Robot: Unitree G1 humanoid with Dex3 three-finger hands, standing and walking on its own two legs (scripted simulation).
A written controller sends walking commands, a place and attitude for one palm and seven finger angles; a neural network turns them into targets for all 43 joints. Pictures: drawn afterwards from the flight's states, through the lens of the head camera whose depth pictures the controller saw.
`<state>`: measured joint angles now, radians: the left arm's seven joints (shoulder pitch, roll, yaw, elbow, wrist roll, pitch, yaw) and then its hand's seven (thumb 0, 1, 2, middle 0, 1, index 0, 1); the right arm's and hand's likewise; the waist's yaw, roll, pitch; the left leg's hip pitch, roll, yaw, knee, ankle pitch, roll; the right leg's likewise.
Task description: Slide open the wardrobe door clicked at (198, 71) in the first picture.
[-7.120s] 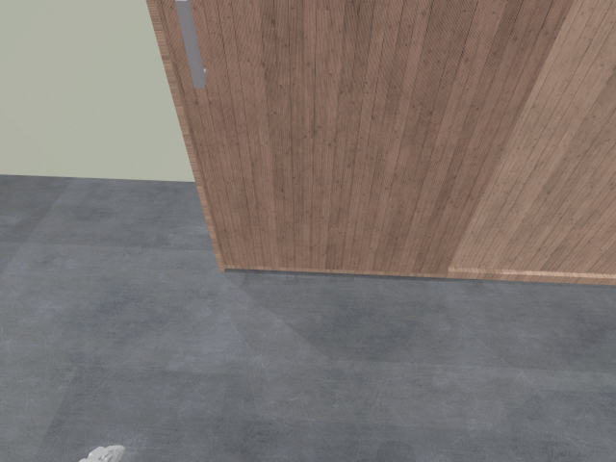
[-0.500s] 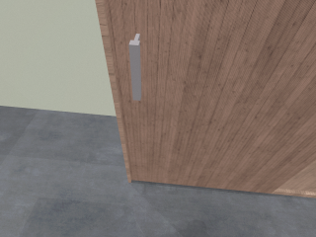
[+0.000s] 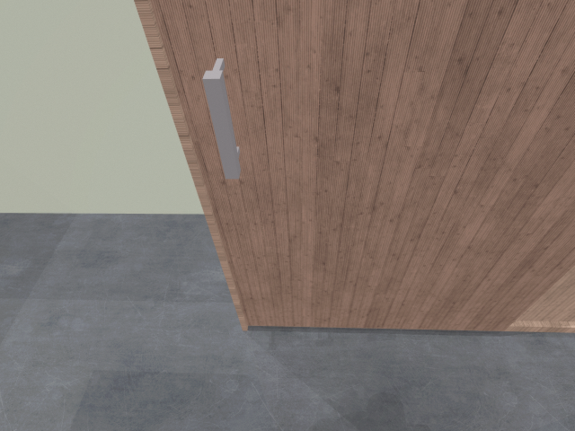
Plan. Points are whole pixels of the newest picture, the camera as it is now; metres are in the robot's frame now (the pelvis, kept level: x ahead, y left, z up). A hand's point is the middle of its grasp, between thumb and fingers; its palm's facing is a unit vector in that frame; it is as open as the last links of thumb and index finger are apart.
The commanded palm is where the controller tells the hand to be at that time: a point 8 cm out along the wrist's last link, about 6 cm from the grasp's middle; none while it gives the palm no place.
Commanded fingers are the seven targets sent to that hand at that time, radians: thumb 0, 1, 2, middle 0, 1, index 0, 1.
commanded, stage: look again from close up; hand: left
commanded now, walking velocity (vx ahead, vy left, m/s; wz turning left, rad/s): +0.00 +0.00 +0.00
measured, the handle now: (226, 122) +0.54 +0.12 +0.16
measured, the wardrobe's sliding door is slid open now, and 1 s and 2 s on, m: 0.00 0.00 0.00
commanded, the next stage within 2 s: raise the hand with hooked fingers in 1.08 s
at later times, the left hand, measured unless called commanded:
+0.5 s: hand out of the picture +0.01 +0.14 -0.17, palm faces +0.01 -0.98 -0.21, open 7.4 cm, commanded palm none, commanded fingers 0.00 0.90 0.90 -0.20 -0.30 -0.20 -0.30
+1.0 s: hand out of the picture +0.03 +0.15 -0.17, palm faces +0.03 -0.97 -0.22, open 7.4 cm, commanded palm none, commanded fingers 0.00 0.90 0.90 -0.20 -0.30 -0.20 -0.30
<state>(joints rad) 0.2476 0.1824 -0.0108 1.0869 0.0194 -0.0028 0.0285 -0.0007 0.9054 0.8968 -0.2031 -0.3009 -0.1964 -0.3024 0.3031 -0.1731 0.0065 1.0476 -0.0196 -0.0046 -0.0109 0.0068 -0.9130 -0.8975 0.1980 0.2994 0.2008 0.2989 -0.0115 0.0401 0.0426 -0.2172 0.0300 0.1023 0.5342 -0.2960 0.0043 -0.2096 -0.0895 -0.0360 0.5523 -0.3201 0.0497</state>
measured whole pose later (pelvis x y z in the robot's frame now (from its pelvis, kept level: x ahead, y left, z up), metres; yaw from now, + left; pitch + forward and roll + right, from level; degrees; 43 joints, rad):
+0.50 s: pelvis +0.00 -0.04 +0.00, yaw +0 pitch -1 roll +1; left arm 0.26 0.16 -0.01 1.10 0.02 -0.01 0.02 0.00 0.91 0.90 -0.20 -0.30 -0.20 -0.30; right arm 0.25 -0.18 0.00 1.09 -0.02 -0.01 -0.02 0.00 -0.91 -0.90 0.20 0.30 0.20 0.30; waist 0.01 0.00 0.04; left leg -0.19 0.08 0.08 0.46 -0.25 -0.06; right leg -0.20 -0.03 -0.06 0.52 -0.31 -0.01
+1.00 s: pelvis +0.01 -0.04 +0.01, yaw +1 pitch -1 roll +1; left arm 0.23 0.20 0.01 1.09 0.02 -0.01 0.02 0.00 0.90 0.90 -0.20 -0.30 -0.20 -0.30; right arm 0.23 -0.17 0.00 1.11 -0.02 -0.01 -0.02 0.00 -0.91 -0.90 0.20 0.30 0.20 0.30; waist 0.01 -0.01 0.05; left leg -0.17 0.09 0.07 0.44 -0.25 -0.06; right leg -0.16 -0.03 -0.07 0.48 -0.31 -0.01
